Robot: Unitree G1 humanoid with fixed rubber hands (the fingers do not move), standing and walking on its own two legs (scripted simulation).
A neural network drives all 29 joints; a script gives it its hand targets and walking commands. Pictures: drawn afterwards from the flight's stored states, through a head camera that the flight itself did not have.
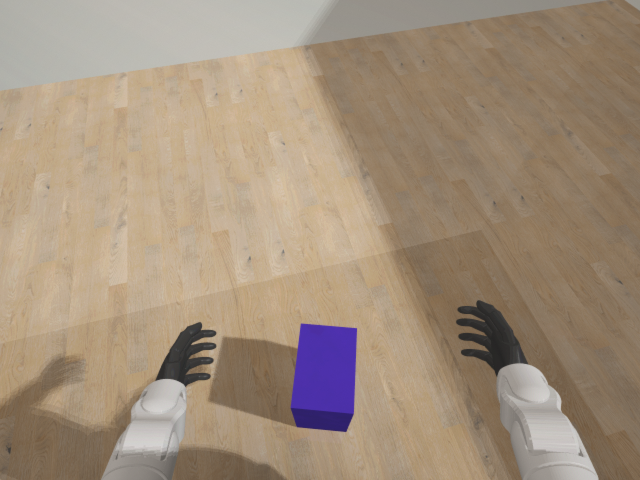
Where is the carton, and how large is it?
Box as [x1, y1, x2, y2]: [291, 324, 356, 431]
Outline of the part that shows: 301,324 291,400 291,410 296,425 300,427 345,431 353,414 356,328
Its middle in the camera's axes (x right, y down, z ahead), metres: +0.01 +0.37 +1.04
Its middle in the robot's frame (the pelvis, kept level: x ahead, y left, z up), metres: +0.39 +0.01 -0.62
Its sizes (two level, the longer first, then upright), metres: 0.200 0.142 0.291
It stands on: the floor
